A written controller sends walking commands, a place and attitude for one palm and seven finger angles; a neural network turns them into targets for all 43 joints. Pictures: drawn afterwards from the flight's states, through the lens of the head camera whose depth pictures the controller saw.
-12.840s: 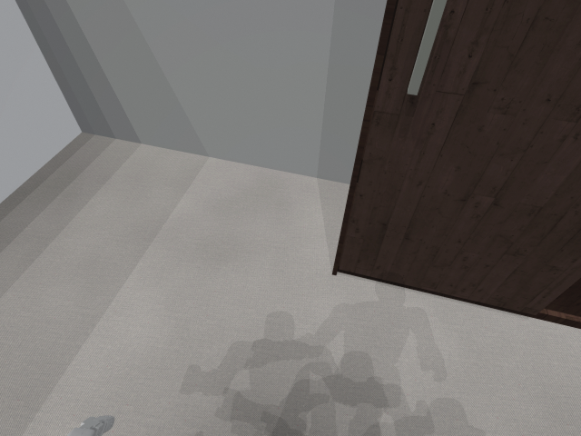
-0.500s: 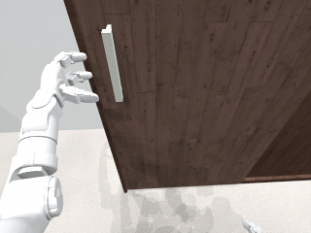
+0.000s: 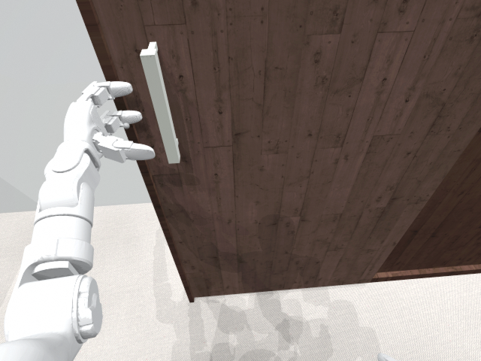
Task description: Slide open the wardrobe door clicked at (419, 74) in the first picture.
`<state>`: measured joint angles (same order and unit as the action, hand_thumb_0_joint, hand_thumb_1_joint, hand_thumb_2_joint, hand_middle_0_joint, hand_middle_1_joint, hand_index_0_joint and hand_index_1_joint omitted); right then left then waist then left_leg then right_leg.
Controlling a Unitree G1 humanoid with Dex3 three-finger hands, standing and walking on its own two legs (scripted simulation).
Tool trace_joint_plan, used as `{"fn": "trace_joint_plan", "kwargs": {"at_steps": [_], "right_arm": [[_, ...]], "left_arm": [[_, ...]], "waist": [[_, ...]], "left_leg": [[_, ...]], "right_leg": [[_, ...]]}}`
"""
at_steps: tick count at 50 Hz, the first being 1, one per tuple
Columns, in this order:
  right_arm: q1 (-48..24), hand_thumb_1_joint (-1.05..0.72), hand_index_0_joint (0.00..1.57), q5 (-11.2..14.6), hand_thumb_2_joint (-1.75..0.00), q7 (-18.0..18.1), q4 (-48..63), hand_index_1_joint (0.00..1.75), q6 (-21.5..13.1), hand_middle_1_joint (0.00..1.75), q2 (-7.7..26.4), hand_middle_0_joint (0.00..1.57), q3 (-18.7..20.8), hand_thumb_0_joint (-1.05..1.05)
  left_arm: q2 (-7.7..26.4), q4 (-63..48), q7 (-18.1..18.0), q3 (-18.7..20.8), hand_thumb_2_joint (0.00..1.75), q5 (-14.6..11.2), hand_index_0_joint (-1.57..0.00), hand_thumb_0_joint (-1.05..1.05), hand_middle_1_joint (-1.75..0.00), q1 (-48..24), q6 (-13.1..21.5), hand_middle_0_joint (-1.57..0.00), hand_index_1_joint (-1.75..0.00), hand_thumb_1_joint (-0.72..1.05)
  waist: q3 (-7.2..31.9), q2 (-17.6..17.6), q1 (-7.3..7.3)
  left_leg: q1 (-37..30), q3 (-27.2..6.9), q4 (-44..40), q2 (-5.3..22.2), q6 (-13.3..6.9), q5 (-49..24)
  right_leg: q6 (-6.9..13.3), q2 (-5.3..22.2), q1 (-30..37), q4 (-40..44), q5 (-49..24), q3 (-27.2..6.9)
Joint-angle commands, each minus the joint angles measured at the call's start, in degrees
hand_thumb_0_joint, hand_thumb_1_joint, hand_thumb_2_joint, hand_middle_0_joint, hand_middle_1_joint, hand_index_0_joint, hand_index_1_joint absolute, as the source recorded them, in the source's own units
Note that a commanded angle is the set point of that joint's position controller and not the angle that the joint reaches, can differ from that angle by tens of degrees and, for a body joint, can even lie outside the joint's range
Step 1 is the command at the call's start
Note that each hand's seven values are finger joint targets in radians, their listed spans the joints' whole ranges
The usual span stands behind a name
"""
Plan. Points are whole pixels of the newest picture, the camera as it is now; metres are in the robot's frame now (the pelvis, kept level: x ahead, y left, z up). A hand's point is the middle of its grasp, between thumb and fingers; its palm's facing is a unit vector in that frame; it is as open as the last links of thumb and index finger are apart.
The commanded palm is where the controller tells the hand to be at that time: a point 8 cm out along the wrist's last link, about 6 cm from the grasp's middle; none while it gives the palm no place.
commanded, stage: move the hooked fingers beside the handle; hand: left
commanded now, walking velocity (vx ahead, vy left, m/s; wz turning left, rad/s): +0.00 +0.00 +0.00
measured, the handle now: (164, 108) +0.49 +0.15 +0.19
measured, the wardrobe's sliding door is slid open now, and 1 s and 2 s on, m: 0.00 0.00 0.00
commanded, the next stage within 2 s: feel for the door with the fingertips in 0.44 s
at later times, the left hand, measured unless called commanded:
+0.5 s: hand (120, 129) +0.42 +0.20 +0.20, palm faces +0.11 -0.99 +0.02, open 14.0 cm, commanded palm +0.39 +0.26 +0.20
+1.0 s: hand (148, 126) +0.42 +0.16 +0.20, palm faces +0.10 -0.99 +0.03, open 14.0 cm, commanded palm +0.39 +0.22 +0.20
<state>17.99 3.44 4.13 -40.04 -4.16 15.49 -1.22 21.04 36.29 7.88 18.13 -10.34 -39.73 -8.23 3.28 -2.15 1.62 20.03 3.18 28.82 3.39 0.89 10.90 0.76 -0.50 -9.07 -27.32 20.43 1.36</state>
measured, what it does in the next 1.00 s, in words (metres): stands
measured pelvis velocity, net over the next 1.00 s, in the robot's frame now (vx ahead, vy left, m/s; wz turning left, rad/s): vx -0.01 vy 0.00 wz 0.00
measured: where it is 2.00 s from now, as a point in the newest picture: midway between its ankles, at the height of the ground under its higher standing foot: outside the picture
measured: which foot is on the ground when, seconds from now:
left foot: down 0.00-1.00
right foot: down 0.00-1.00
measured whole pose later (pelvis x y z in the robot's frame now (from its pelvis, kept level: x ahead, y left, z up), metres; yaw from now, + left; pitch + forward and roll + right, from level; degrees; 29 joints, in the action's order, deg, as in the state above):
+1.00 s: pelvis -0.01 +0.00 +0.00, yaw +0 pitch +1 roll +0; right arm 14.8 2.8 4.1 -40.0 -3.4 14.0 -2.2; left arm 15.1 35.0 1.7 14.2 -9.3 -41.6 -9.8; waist 3.1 -2.2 1.3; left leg 19.4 3.0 28.3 3.1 0.7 10.0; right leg 0.6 -0.3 -8.6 -27.3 19.8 1.5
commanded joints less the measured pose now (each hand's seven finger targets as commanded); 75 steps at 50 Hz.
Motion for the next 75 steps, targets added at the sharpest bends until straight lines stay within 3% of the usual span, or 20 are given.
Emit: {"fn": "trace_joint_plan", "kwargs": {"at_steps": [1, 4, 8, 11, 16, 19, 23, 27, 31, 33, 37, 41, 46, 48, 50, 53, 64, 65, 72, 75], "right_arm": [[-4.1, -0.90, 0.20, 0.0, -0.90, 0.7, 7.6, 0.30, -2.3, 0.30, 7.5, 0.20, 2.5, 0.00], [-4.6, -0.90, 0.20, -0.1, -0.90, 1.0, 8.0, 0.30, -1.9, 0.30, 7.6, 0.20, 2.4, 0.00], [-4.8, -0.90, 0.20, 0.0, -0.90, 1.5, 8.2, 0.30, -1.7, 0.30, 7.3, 0.20, 2.2, 0.00], [-5.4, -0.90, 0.20, 0.2, -0.90, 1.5, 8.2, 0.30, -1.9, 0.30, 7.0, 0.20, 2.2, 0.00], [-5.1, -0.90, 0.20, 0.2, -0.90, 1.6, 7.2, 0.30, -2.0, 0.30, 7.4, 0.20, 2.1, 0.00], [-5.0, -0.90, 0.20, 0.0, -0.90, 1.3, 7.7, 0.30, -1.9, 0.30, 7.5, 0.20, 2.1, 0.00], [-4.6, -0.90, 0.20, -0.1, -0.90, 1.3, 7.9, 0.30, -2.0, 0.30, 7.6, 0.20, 2.2, 0.00], [-4.2, -0.90, 0.20, -0.1, -0.90, 1.3, 7.7, 0.30, -1.9, 0.30, 7.6, 0.20, 2.3, 0.00], [-4.7, -0.90, 0.20, 0.2, -0.90, 0.8, 8.3, 0.30, -2.5, 0.30, 7.0, 0.20, 2.4, 0.00], [-4.3, -0.90, 0.20, 0.2, -0.90, 0.9, 8.2, 0.30, -2.8, 0.30, 7.2, 0.20, 2.6, 0.00], [-5.2, -0.90, 0.20, 0.1, -0.90, 0.5, 7.7, 0.30, -2.8, 0.30, 6.9, 0.20, 2.5, 0.00], [-5.8, -0.90, 0.20, -0.2, -0.90, 0.6, 6.9, 0.30, -2.3, 0.30, 6.6, 0.20, 2.2, 0.00], [-6.1, -0.90, 0.20, -0.8, -0.90, 0.5, 7.1, 0.30, -2.2, 0.30, 6.1, 0.20, 2.2, 0.00], [-5.9, -0.90, 0.20, -0.9, -0.90, 0.8, 6.9, 0.30, -1.7, 0.30, 6.3, 0.20, 2.0, 0.00], [-6.3, -0.90, 0.20, -0.8, -0.90, 0.7, 6.9, 0.30, -1.3, 0.30, 5.8, 0.20, 1.9, 0.00], [-5.8, -0.90, 0.20, -1.0, -0.90, 1.0, 7.0, 0.30, -0.9, 0.30, 6.3, 0.20, 2.0, 0.00], [-4.1, -0.90, 0.20, -0.5, -0.90, 0.8, 6.3, 0.30, -1.1, 0.30, 6.7, 0.20, 2.6, 0.00], [-3.9, -0.90, 0.20, -0.5, -0.90, 0.8, 6.2, 0.30, -1.2, 0.30, 6.6, 0.20, 2.5, 0.00], [-2.0, -0.90, 0.20, -0.8, -0.90, 0.4, 5.3, 0.30, -1.7, 0.30, 7.1, 0.20, 3.1, 0.00], [-2.1, -0.90, 0.20, -0.6, -0.90, 0.4, 5.0, 0.30, -1.8, 0.30, 7.0, 0.20, 2.9, 0.00]], "left_arm": [[13.8, -12.7, -0.5, 2.5, 0.30, -0.5, -0.30, 0.00, -1.20, -24.8, 2.4, -0.30, -1.20, -0.50], [16.2, -13.9, -0.7, 3.7, 0.30, -0.1, -0.30, 0.00, -1.20, -26.5, 2.5, -0.30, -1.20, -0.50], [14.7, -13.6, 0.2, 1.9, 0.30, -0.7, -0.30, 0.00, -1.20, -28.4, 3.1, -0.30, -1.20, -0.50], [12.9, -15.0, 0.9, 0.0, 0.30, -0.7, -0.30, 0.00, -1.20, -29.3, 3.5, -0.30, -1.20, -0.50], [13.0, -9.5, 1.1, 0.5, 0.30, -1.4, -0.30, 0.00, -1.20, -28.4, 2.3, -0.30, -1.20, -0.50], [14.2, -12.2, 0.6, 0.8, 0.30, -0.7, -0.30, 0.00, -1.20, -30.7, 3.3, -0.30, -1.20, -0.50], [15.1, -10.8, 0.5, 2.4, 0.30, -1.3, -0.30, 0.00, -1.20, -28.1, 4.2, -0.30, -1.20, -0.50], [16.4, -10.0, 0.7, 3.2, 0.30, -0.6, -0.30, 0.00, -1.20, -28.5, 4.2, -0.30, -1.20, -0.50], [11.4, -14.5, 0.7, -0.5, 0.30, -0.9, -0.30, 0.00, -1.20, -28.8, 4.8, -0.30, -1.20, -0.50], [9.9, -13.9, 0.4, -0.7, 0.30, -1.7, -0.30, 0.00, -1.20, -27.3, 4.4, -0.30, -1.20, -0.50], [7.6, -16.2, -1.5, -2.0, 0.30, -1.2, -0.30, 0.00, -1.20, -27.8, 2.7, -0.30, -1.20, -0.50], [6.6, -14.5, -4.5, -2.5, 0.30, -0.2, -0.30, 0.00, -1.20, -30.0, 1.4, -0.30, -1.20, -0.50], [6.7, -16.8, -6.7, -1.6, 0.30, 0.8, -0.30, 0.00, -1.20, -30.8, 2.7, -0.30, -1.20, -0.50], [8.9, -13.9, -7.1, 0.2, 0.30, 1.1, -0.30, 0.00, -1.20, -29.7, 2.9, -0.30, -1.20, -0.50], [6.6, -13.1, -7.1, -2.1, 0.30, 1.8, -0.30, 0.00, -1.20, -31.2, 2.7, -0.30, -1.20, -0.50], [8.5, -10.5, -6.8, -0.2, 0.30, 1.3, -0.30, 0.00, -1.20, -30.7, 2.8, -0.30, -1.20, -0.50], [9.1, -7.5, -3.6, -1.5, 0.30, 0.8, -0.30, 0.00, -1.20, -34.0, 4.9, -0.30, -1.20, -0.50], [6.9, -7.2, -3.5, -3.6, 0.30, 0.8, -0.30, 0.00, -1.20, -35.5, 4.8, -0.30, -1.20, -0.50], [10.8, -6.7, -4.1, -0.3, 0.30, 1.1, -0.30, 0.00, -1.20, -37.7, 6.7, -0.30, -1.20, -0.50], [8.7, -4.9, -3.8, -2.6, 0.30, 1.2, -0.30, 0.00, -1.20, -39.1, 7.0, -0.30, -1.20, -0.50]], "waist": [[13.6, 2.1, -1.00], [14.9, 2.1, -1.15], [14.5, 2.6, -0.06], [15.8, -1.5, -0.10], [13.0, 3.1, 0.10], [15.9, 0.1, -0.33], [15.9, 3.4, -0.50], [15.0, 2.1, -0.74], [17.1, -2.1, -0.64], [16.4, 1.1, -0.33], [15.3, -0.5, -0.71], [12.3, 0.9, -0.17], [17.0, 1.4, -1.10], [15.8, 2.2, -1.39], [13.8, 0.9, -0.75], [14.1, 4.1, -0.98], [14.8, 2.2, 0.08], [14.0, 2.0, 0.91], [17.2, 1.5, 0.61], [14.4, 0.8, 1.52]], "left_leg": [[-16.3, -1.2, -0.4, -2.8, -3.9, -12.6], [-16.5, -1.2, -0.3, -2.9, -4.1, -12.4], [-16.9, -1.0, 0.1, -3.0, -4.2, -12.6], [-18.9, -1.4, 0.2, -3.0, -3.9, -13.0], [-16.4, -2.0, -0.1, -2.9, -3.9, -10.7], [-17.3, -2.0, 0.1, -3.1, -3.9, -12.1], [-16.5, -1.8, 0.1, -3.0, -4.1, -12.2], [-16.0, -1.8, -0.1, -2.9, -3.9, -11.1], [-19.0, -2.0, 0.3, -2.8, -3.6, -13.3], [-18.8, -1.9, 0.3, -2.6, -4.0, -13.4], [-19.0, -2.5, -0.3, -2.5, -3.5, -12.0], [-17.6, -2.7, -1.2, -2.4, -3.5, -8.1], [-19.4, -2.4, -1.1, -2.4, -3.4, -11.4], [-18.0, -2.2, -1.4, -2.4, -3.5, -10.9], [-17.8, -2.0, -1.4, -2.4, -3.5, -10.1], [-16.6, -1.6, -1.6, -2.6, -3.8, -10.2], [-16.6, -1.5, -0.5, -3.0, -3.9, -11.2], [-16.8, -1.6, -0.5, -3.0, -4.0, -10.7], [-17.8, -2.0, 0.3, -2.9, -3.8, -12.5], [-16.5, -1.9, 0.3, -3.0, -3.9, -10.5]], "right_leg": [[-0.4, -1.2, -5.7, 3.3, -26.1, 0.2], [-0.6, -0.9, -5.1, 3.3, -26.3, -0.3], [-0.8, -0.8, -5.0, 3.5, -27.3, -0.4], [-0.3, -0.8, -6.1, 3.3, -26.5, -0.5], [-0.6, -0.8, -7.1, 3.8, -24.6, -0.2], [-0.4, -0.5, -6.0, 3.2, -25.4, -0.4], [-0.6, -0.8, -4.8, 3.3, -26.0, -0.2], [-0.5, -0.8, -5.9, 3.3, -24.8, -0.5], [0.0, -1.1, -6.2, 2.9, -25.4, 0.0], [-0.2, -1.5, -6.1, 3.3, -25.1, 0.5], [0.1, -1.6, -7.6, 3.5, -22.4, 0.7], [-0.1, -1.5, -9.2, 4.6, -17.4, 0.6], [0.1, -1.4, -6.1, 3.8, -21.0, 0.4], [0.0, -1.4, -5.2, 4.1, -20.7, 0.4], [0.0, -1.2, -6.6, 4.3, -20.5, 0.1], [-0.3, -1.2, -4.8, 4.7, -21.7, 0.1], [-0.5, -0.9, -5.7, 4.1, -24.7, -0.4], [-0.5, -1.0, -6.8, 4.2, -24.0, -0.3], [-0.3, -1.3, -6.8, 3.4, -25.3, -0.3], [-0.4, -1.3, -8.3, 3.7, -23.3, -0.3]]}}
